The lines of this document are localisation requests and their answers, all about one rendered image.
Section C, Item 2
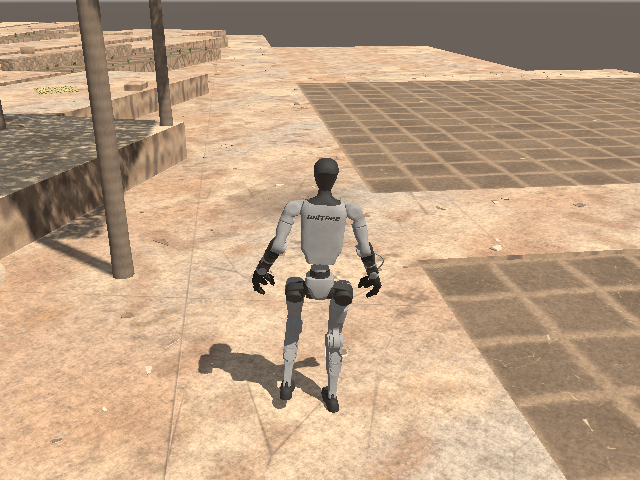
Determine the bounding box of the right robot forearm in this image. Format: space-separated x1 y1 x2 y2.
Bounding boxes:
361 242 379 279

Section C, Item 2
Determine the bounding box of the robot shin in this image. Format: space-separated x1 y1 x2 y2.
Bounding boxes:
326 333 343 399
283 318 299 387

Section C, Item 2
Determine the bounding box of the left robot shin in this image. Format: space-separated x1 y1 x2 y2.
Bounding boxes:
283 318 299 387

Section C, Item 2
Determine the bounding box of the left robot upper arm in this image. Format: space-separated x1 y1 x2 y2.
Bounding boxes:
270 200 304 254

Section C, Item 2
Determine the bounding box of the right robot upper arm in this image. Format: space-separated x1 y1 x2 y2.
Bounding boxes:
345 202 372 258

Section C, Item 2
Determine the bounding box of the right robot hand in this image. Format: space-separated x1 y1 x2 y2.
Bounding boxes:
358 276 382 298

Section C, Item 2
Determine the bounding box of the left robot hand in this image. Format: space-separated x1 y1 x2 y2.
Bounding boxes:
252 270 275 295

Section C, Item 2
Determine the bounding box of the right robot shin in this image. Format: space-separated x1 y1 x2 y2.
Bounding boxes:
326 333 343 399

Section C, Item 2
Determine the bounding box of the left robot forearm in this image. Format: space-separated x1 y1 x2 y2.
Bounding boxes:
256 238 279 275

